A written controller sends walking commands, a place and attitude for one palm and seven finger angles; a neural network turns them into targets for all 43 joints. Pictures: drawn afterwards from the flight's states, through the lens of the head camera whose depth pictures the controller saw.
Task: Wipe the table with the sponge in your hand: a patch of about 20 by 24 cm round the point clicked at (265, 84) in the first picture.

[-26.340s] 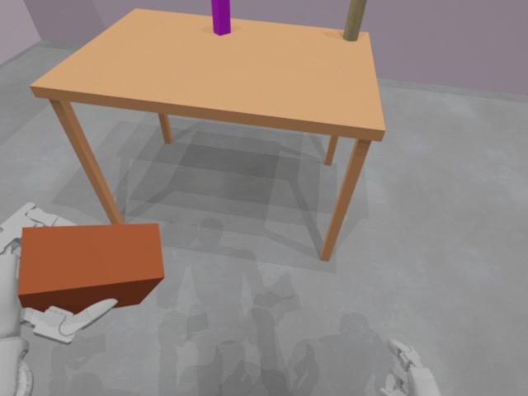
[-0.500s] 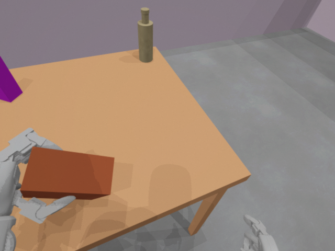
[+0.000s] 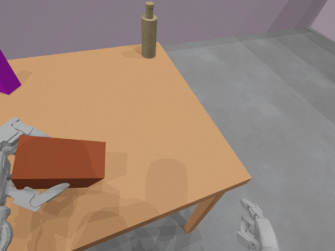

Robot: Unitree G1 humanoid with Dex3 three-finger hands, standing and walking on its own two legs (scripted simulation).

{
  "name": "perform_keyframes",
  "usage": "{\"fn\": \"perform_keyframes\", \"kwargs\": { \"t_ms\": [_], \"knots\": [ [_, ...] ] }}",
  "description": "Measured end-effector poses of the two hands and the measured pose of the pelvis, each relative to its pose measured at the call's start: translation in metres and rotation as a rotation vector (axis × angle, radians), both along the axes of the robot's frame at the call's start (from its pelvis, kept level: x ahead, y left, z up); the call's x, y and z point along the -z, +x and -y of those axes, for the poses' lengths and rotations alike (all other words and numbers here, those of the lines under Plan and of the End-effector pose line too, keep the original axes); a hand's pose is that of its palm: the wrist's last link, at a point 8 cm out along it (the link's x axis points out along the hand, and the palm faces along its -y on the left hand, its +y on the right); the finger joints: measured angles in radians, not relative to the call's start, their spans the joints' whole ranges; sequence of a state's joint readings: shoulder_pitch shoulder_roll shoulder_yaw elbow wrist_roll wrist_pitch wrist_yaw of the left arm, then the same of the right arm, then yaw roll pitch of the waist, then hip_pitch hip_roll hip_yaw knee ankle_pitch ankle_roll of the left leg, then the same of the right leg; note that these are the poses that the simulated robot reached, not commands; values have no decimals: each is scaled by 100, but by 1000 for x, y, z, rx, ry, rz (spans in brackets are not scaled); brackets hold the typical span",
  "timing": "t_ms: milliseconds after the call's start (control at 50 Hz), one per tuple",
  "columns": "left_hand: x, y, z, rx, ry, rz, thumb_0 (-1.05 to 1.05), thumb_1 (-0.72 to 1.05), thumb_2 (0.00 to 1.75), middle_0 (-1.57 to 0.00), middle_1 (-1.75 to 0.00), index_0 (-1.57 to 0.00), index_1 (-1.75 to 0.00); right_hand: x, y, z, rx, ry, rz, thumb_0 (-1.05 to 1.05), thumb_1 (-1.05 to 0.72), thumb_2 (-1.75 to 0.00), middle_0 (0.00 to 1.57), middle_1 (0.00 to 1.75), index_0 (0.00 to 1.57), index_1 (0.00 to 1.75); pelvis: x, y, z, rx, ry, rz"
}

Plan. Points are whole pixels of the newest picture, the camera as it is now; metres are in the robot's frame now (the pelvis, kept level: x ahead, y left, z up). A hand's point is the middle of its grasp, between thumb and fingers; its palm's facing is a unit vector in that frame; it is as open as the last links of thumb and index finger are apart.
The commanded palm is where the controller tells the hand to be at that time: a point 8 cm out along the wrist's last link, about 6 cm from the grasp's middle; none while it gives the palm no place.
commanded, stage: come to a stop and stand still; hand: left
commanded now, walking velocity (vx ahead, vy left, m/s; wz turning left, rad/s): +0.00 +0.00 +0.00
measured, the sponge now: (72, 166) +0.24 +0.21 +0.12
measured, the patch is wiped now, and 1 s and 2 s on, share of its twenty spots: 0.00 0.00 0.00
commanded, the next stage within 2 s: look again from close up in 0.06 s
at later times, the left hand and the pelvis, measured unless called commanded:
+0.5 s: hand (39, 166) +0.21 +0.25 +0.15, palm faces +0.35 -0.86 -0.37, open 10.5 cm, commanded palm +0.16 +0.28 +0.17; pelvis +0.00 +0.00 +0.00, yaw +0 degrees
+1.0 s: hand (69, 163) +0.22 +0.20 +0.16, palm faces +0.32 -0.87 -0.39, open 10.5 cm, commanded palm +0.16 +0.24 +0.17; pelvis +0.00 -0.04 +0.00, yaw -1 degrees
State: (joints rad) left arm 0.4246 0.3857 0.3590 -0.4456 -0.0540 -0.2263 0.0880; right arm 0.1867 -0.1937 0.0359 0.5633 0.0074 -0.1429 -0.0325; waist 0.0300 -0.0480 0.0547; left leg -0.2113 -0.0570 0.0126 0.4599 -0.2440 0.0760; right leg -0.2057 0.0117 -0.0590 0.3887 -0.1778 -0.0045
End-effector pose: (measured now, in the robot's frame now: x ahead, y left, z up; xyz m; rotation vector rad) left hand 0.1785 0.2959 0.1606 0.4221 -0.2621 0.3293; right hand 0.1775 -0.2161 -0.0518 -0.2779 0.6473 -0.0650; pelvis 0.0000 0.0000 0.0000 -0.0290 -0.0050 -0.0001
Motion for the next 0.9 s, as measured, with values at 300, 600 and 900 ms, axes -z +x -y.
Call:
{"fn": "perform_keyframes", "kwargs": {
  "t_ms": [300,600,900],
  "knots": [
    [-4,-1,3,9,16,-3,-1,-54,103,-71,-132,-71,-132,11,-22,0,38,17,-48,1,-90,-90,21,30,20,30,-1,-3,-3,5,2,3],
    [-6,-3,7,8,18,-1,-1,-54,103,-71,-132,-71,-132,8,-19,7,36,1,-36,1,-90,-90,21,30,20,30,-1,-3,-1,3,3,1],
    [-10,8,34,35,15,2,-1,-54,103,-70,-132,-71,-132,9,-11,20,32,44,-38,1,-90,-90,21,30,21,30,-1,-4,23,13,20,-3]
  ]
}}
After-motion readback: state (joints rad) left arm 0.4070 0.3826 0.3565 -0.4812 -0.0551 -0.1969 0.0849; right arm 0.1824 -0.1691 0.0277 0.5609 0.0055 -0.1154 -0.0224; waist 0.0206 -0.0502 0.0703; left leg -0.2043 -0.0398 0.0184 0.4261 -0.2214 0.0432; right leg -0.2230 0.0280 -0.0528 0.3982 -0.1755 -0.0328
